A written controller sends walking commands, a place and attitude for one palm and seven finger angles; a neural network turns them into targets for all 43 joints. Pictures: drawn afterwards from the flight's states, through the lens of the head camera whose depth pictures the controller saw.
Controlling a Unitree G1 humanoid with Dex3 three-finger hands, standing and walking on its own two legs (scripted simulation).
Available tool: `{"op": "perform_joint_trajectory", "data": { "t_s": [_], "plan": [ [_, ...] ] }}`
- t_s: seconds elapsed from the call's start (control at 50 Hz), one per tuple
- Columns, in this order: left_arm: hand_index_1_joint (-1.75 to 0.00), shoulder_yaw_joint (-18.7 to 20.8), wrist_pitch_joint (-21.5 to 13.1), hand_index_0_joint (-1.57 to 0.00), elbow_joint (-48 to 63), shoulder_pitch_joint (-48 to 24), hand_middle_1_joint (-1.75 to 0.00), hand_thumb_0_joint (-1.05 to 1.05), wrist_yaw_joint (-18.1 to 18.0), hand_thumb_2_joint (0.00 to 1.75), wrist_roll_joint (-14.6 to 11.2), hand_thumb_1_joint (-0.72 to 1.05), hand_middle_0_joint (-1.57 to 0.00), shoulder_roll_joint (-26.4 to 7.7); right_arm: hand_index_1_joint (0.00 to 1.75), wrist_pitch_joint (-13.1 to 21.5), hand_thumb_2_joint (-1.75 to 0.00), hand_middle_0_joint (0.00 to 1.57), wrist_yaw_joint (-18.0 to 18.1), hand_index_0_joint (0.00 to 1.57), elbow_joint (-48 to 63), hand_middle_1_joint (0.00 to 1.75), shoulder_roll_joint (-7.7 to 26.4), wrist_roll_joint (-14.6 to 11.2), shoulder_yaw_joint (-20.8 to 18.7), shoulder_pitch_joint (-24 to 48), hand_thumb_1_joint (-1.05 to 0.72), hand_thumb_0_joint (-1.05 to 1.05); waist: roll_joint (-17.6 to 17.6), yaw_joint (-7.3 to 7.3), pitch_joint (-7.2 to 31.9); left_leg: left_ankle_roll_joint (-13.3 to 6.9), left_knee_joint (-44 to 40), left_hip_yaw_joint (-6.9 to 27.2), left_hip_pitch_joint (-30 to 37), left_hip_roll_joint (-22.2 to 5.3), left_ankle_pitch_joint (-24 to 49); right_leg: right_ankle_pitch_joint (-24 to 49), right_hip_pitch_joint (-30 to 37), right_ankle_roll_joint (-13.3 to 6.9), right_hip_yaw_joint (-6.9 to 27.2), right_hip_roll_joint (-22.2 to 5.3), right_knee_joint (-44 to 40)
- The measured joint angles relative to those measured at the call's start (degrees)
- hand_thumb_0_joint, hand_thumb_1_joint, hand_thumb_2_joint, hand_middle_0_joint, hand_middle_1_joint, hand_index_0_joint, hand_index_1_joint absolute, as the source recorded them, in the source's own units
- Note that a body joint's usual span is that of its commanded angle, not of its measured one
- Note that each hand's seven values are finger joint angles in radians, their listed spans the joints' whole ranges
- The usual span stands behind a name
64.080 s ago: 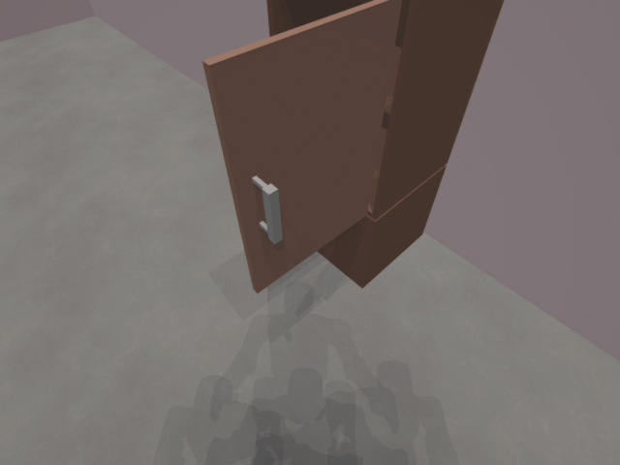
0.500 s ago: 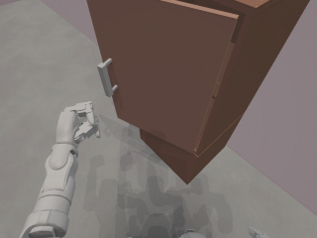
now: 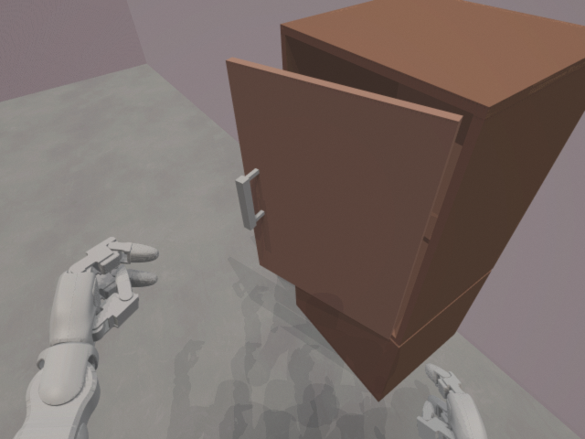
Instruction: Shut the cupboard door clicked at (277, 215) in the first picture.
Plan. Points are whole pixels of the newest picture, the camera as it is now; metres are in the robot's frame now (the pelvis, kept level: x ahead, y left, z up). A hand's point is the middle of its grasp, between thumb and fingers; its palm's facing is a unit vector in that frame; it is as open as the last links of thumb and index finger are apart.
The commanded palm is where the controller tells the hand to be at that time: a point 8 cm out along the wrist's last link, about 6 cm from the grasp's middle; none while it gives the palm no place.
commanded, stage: draw the hand back to the body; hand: left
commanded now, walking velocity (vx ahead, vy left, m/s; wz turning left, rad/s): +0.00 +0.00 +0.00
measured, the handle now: (252, 199) +0.62 +0.17 -0.05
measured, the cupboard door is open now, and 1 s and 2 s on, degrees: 18 18 18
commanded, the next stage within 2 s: step back with the hand held close in 0.62 s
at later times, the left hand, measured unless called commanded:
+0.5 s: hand (61, 330) +0.17 +0.26 +0.16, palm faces +0.48 -0.79 -0.39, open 7.3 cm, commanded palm +0.13 +0.29 +0.17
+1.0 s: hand (60, 329) +0.18 +0.26 +0.15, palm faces +0.39 -0.78 -0.49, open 7.4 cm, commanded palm +0.12 +0.30 +0.17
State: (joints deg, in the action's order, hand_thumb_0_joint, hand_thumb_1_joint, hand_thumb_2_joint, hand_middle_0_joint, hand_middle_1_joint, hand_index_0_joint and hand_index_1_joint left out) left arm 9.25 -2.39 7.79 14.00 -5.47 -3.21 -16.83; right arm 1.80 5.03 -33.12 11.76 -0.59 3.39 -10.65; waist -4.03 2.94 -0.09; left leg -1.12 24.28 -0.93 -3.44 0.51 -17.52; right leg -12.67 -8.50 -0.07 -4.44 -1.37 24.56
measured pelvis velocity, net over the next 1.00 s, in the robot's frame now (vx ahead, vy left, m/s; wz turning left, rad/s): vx -0.03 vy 0.01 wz -0.02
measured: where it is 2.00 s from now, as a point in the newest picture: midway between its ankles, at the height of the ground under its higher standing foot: outside the picture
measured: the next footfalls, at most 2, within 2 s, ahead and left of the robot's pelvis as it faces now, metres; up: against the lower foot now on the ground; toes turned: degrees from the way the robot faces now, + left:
none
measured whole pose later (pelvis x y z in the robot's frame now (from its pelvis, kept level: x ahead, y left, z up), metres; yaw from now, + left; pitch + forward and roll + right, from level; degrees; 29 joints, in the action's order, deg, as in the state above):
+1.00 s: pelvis -0.03 +0.01 +0.00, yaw -1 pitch +0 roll +0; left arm 21.9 -9.8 23.3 30.5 -8.0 -2.6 -22.0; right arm 2.1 5.4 -34.4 14.8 -0.4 -1.2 -12.0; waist -3.1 0.0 -0.4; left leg -1.7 28.9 -2.1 -11.7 0.8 -17.0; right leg -10.9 -16.5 0.3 -3.3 -1.8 27.7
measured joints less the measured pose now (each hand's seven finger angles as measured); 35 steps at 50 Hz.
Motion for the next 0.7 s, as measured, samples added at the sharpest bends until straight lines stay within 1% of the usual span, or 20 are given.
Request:
{"op": "perform_joint_trajectory", "data": {
  "t_s": [0.16,0.28,0.32,0.42,0.5,0.58,0.7],
  "plan": [
    [-0.67,5.8,0.1,-0.55,8.4,7.9,-0.68,0.02,-0.7,0.90,0.0,0.90,-0.55,-1.9,0.30,1.0,-0.90,0.20,-0.4,0.20,-2.1,0.30,0.8,0.5,-1.3,-1.6,-0.90,0.01,-0.7,0.53,-0.1,0.1,-1.0,0.0,1.6,-0.2,0.2,0.3,1.7,0.0,0.0,0.2,-1.2],
    [-0.49,10.4,-1.7,-0.39,13.3,12.5,-0.50,0.02,-1.3,0.90,-0.1,0.90,-0.39,-3.6,0.30,2.5,-0.90,0.20,-0.4,0.20,-3.4,0.30,1.4,0.5,-2.5,-2.2,-0.90,0.01,-0.9,0.75,0.1,0.1,-0.7,-0.2,1.7,-0.3,0.3,0.4,1.7,-0.1,0.1,0.3,-0.9],
    [-0.44,11.3,-2.5,-0.34,13.7,13.0,-0.45,0.02,-1.6,0.90,-0.1,0.90,-0.34,-3.7,0.30,2.9,-0.90,0.20,-0.3,0.20,-3.7,0.30,1.5,0.4,-2.8,-2.3,-0.90,0.01,-0.9,0.85,-0.1,0.2,-0.6,-0.2,1.7,-0.2,0.4,0.5,1.7,-0.1,0.1,0.3,-0.7],
    [-0.36,10.9,-3.1,-0.26,11.9,11.7,-0.36,0.02,-1.9,0.90,0.0,0.90,-0.26,-2.3,0.30,3.7,-0.90,0.20,0.0,0.20,-4.2,0.30,1.8,0.3,-3.0,-1.9,-0.90,0.01,-0.8,1.01,-0.9,0.2,-0.6,-0.2,1.5,-0.1,1.0,0.9,1.3,-0.3,0.1,0.1,-0.4],
    [-0.32,9.7,-3.0,-0.23,11.4,11.5,-0.33,0.02,-1.8,0.90,0.2,0.90,-0.23,-1.7,0.30,4.3,-0.90,0.20,0.2,0.20,-4.5,0.30,1.5,0.4,-2.9,-1.8,-0.90,0.01,-0.3,0.75,-1.1,0.3,-0.6,-0.4,1.4,-0.3,1.3,1.2,1.1,-0.5,0.3,0.3,-0.3],
    [-0.31,9.3,-3.3,-0.22,12.0,11.8,-0.31,0.02,-1.7,0.90,0.3,0.90,-0.22,-2.1,0.30,5.0,-0.90,0.20,0.4,0.20,-4.6,0.30,1.1,0.4,-2.8,-1.9,-0.90,0.01,0.0,0.36,-1.0,0.5,-0.5,-0.5,1.6,-0.5,1.2,1.3,1.3,-0.7,0.4,0.6,-0.3],
    [-0.30,10.2,-4.2,-0.22,12.1,11.8,-0.30,0.02,-1.6,0.90,0.2,0.89,-0.21,-2.8,0.30,5.3,-0.90,0.20,0.4,0.20,-4.5,0.30,0.8,0.3,-2.8,-1.9,-0.90,0.01,-0.1,0.10,-1.1,0.7,-0.5,-0.7,1.8,-0.9,1.3,1.6,1.5,-0.9,0.6,0.9,-0.6]
  ]
}}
